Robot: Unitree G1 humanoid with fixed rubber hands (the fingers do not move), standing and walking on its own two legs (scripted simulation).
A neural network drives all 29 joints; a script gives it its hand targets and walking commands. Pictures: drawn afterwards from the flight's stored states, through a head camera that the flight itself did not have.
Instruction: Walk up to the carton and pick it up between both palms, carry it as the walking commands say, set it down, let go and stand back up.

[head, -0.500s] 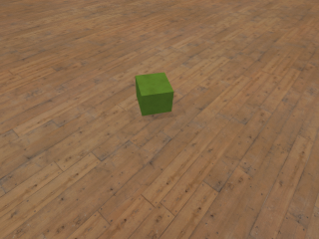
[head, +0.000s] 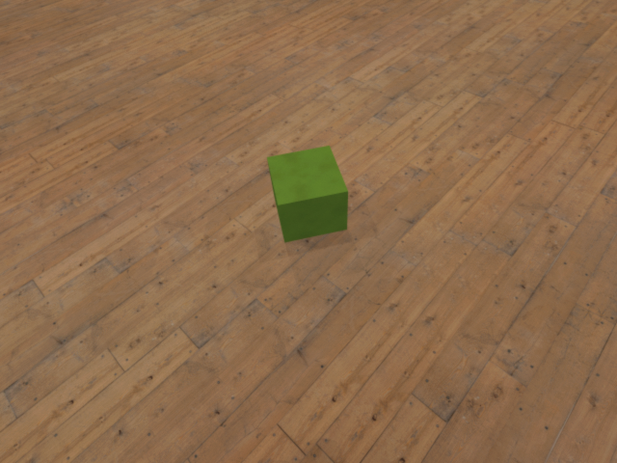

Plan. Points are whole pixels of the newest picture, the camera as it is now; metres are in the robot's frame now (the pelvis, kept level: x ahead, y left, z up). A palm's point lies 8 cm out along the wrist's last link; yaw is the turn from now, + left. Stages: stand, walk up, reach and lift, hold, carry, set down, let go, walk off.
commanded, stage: walk up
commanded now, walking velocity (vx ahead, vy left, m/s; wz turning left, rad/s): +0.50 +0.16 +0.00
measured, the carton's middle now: (307, 193) +1.21 +0.10 -0.66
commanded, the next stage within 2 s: none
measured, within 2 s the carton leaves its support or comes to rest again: neither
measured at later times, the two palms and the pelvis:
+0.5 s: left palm (138, 362) +0.30 +0.32 -0.13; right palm (450, 393) +0.25 -0.17 -0.11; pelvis +0.22 +0.07 +0.00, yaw -2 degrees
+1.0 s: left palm (194, 286) +0.43 +0.25 -0.11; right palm (465, 258) +0.50 -0.26 -0.14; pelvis +0.44 +0.00 +0.00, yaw +0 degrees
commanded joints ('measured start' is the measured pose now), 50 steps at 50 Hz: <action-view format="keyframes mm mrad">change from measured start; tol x32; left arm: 1 205 174 80 3 22 -44 39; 33 -298 63 31 -138 13 27 -38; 39 323 339 127 49 32 -27 18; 50 166 161 77 4 24 -38 32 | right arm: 1 -73 -26 -51 -61 -2 16 17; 9 -218 19 -14 -70 4 22 56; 15 386 -289 -132 112 -14 -48 -24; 50 -122 0 -36 -46 2 27 30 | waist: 1 78 -174 -119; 12 -59 -225 -65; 15 -183 468 -238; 21 -38 64 130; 35 -58 270 81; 39 142 -479 -284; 50 78 -208 -44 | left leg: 1 -292 63 13 113 137 -20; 13 375 -7 173 -529 209 16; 16 553 397 -647 -867 -179 123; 34 383 243 -60 -832 268 148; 37 299 104 69 -400 460 98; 40 -253 -1 -19 184 -135 24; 50 -246 76 43 -33 177 -36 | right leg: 1 448 -266 301 -260 416 -103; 10 191 -215 91 -345 89 -96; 17 -388 25 155 753 -243 -66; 32 -281 -6 42 160 36 43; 37 302 96 -90 -83 121 21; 39 673 -364 651 -290 39 -95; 50 343 -256 250 -321 308 -122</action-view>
